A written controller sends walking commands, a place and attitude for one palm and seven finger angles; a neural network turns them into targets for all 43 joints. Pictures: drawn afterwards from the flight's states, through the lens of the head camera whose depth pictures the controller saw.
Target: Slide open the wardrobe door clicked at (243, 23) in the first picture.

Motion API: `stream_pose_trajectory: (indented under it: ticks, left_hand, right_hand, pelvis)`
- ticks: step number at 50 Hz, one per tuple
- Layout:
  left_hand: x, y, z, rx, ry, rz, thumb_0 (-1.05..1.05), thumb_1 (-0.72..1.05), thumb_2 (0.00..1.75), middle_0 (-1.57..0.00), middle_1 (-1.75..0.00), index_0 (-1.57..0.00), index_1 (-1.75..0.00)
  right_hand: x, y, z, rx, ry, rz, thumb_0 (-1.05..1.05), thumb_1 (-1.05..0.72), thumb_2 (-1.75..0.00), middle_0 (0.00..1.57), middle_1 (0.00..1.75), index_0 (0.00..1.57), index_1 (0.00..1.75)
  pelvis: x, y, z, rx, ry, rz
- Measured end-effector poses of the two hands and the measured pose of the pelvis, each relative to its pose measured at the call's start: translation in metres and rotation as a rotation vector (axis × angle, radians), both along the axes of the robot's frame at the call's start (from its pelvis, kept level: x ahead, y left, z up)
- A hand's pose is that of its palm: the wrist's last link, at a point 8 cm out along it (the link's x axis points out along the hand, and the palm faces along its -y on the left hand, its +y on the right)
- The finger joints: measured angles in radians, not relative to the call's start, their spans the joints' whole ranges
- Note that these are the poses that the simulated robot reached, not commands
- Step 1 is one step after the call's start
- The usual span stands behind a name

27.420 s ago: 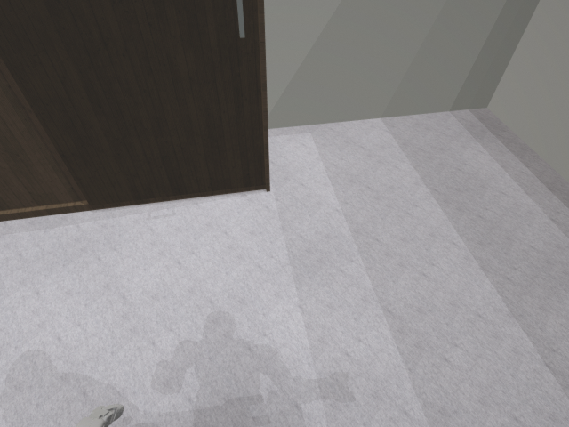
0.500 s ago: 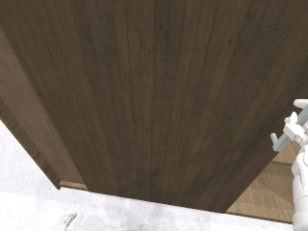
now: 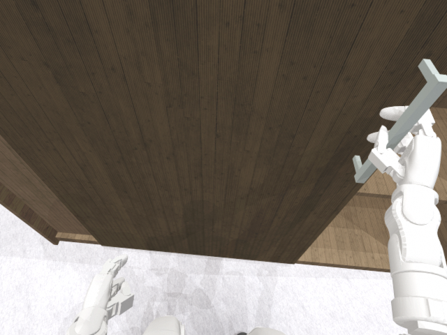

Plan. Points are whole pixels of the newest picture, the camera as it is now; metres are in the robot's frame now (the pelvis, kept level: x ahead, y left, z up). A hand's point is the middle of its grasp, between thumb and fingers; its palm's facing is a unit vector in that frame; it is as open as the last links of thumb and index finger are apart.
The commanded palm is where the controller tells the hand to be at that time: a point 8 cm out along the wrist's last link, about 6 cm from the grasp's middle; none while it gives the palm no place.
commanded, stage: stop walking and hold the door there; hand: right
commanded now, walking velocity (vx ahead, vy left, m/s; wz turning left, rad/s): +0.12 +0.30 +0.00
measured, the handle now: (388, 131) +0.42 -0.26 +0.14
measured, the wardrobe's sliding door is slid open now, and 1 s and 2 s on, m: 0.60 0.60 0.60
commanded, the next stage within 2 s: loosen the grip on the handle in 0.74 s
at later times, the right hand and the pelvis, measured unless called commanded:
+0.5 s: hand (378, 152) +0.38 -0.23 +0.14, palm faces +0.27 +0.95 -0.14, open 5.5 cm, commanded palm +0.35 -0.26 +0.12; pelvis -0.01 -0.02 +0.00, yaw +2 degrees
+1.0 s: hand (385, 147) +0.38 -0.24 +0.15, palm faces +0.26 +0.96 -0.10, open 6.6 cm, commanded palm +0.34 -0.27 +0.14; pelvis -0.02 -0.01 +0.00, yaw +1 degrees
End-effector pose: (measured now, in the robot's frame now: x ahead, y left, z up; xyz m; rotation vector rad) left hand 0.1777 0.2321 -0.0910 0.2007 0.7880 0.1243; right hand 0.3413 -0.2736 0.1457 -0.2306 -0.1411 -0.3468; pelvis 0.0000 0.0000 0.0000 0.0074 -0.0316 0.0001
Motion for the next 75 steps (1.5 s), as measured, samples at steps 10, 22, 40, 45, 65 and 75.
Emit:
stream_pose_trajectory:
  ticks: [10,22,40,45,65,75]
  left_hand:
    - [-0.037,-0.052,-0.018,-0.079,0.087,-0.092,0.01,0.9,0.9,-0.21,-0.3,-0.21,-0.3]
    - [-0.068,0.005,0.007,0.11,0.098,0.055,0.01,0.9,0.9,-0.21,-0.3,-0.2,-0.3]
    - [-0.075,-0.012,0.0,0.038,0.085,0.046,0.01,0.9,0.9,-0.21,-0.3,-0.2,-0.3]
    - [-0.076,-0.01,0.002,0.028,0.077,0.03,0.01,0.9,0.9,-0.21,-0.3,-0.2,-0.3]
    - [-0.109,0.026,0.003,0.083,0.074,0.079,0.01,0.9,0.9,-0.21,-0.3,-0.2,-0.3]
    - [-0.092,0.008,-0.007,0.039,0.085,0.073,0.01,0.9,0.9,-0.21,-0.3,-0.2,-0.3]
  right_hand:
    - [-0.001,0.001,0.001,0.026,0.022,0.019,-0.07,-0.79,-0.82,0.46,1.4,0.25,1.4]
    - [0.001,-0.004,0.0,0.067,0.003,0.087,-0.05,-0.76,-0.84,0.46,1.4,0.33,1.4]
    - [-0.002,-0.002,0.003,0.061,0.05,0.064,-0.05,-0.79,-0.81,0.46,1.4,0.29,1.4]
    - [0.008,-0.011,0.005,0.031,0.099,0.088,-0.06,-0.69,-0.8,0.46,1.4,0.32,1.4]
    - [0.001,-0.006,0.001,0.06,0.049,0.082,-0.01,0.41,-0.26,0.38,1.31,0.33,1.3]
    - [0.005,-0.009,0.001,0.071,0.048,0.081,-0.01,0.54,-0.2,0.35,1.23,0.28,1.19]
  pelvis:
    - [-0.014,-0.008,0.0,-0.011,0.014,0.012]
    - [-0.009,-0.023,0.003,0.003,0.0,0.031]
    - [-0.014,-0.02,0.007,0.009,0.012,0.042]
    - [-0.018,-0.016,0.006,0.004,0.026,0.033]
    - [-0.03,-0.006,-0.003,0.005,0.053,0.019]
    - [-0.012,-0.01,-0.002,0.006,0.071,0.026]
